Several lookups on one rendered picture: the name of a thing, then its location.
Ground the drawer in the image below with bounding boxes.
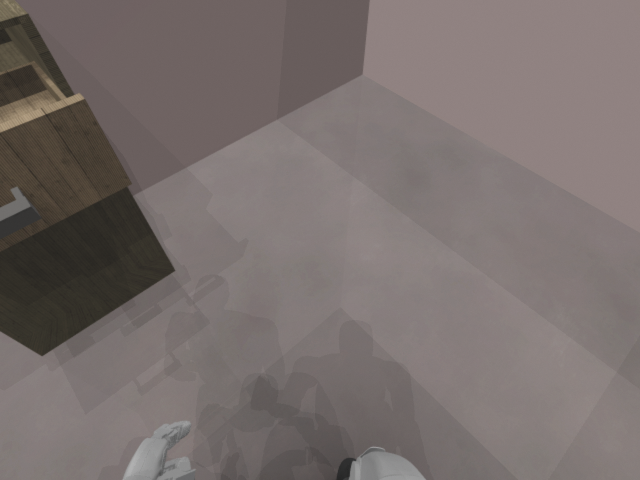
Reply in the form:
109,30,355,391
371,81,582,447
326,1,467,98
0,61,132,252

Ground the right robot thigh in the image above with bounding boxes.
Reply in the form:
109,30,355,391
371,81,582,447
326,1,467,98
350,451,426,480

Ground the robot left hand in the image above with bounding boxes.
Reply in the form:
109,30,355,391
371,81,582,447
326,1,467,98
123,421,196,480

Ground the handle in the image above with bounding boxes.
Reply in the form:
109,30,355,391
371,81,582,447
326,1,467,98
0,187,42,239

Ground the cabinet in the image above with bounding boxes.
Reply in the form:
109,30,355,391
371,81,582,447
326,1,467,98
0,0,175,356

